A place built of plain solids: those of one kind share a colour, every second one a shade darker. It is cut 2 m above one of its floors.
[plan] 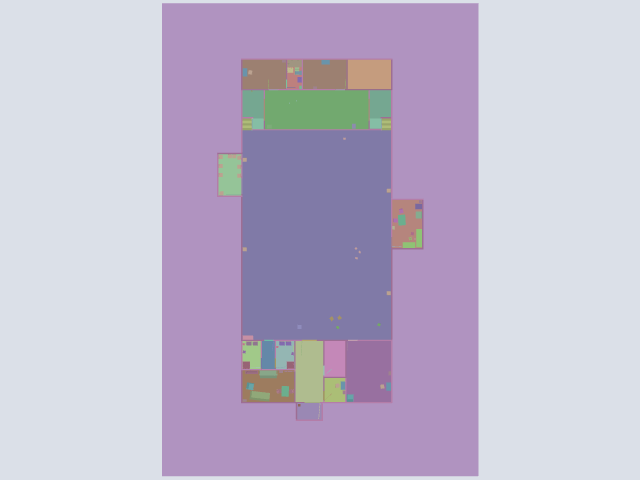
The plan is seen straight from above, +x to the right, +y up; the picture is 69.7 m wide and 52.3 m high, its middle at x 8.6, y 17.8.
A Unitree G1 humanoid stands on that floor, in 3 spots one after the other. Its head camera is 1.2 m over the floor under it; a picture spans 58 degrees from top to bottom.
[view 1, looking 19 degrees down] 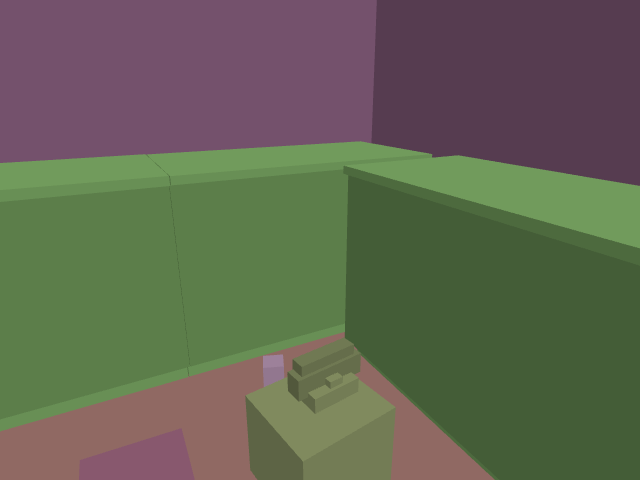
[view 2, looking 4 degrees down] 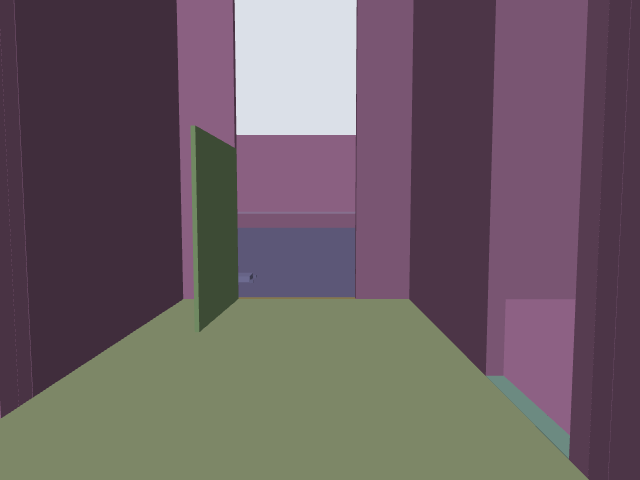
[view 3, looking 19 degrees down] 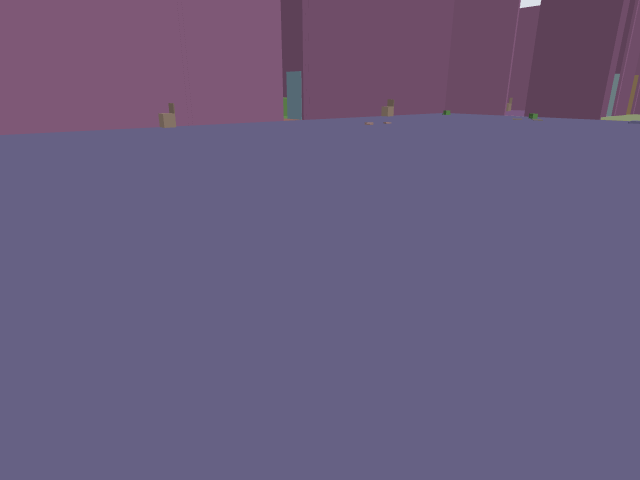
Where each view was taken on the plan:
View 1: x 17.48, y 18.48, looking -28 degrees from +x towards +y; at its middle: counter_run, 1.95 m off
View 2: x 7.76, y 1.03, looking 90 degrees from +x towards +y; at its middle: floor_main_hall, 17.20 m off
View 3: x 0.66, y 28.85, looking -39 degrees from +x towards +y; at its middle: floor_main_hall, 3.69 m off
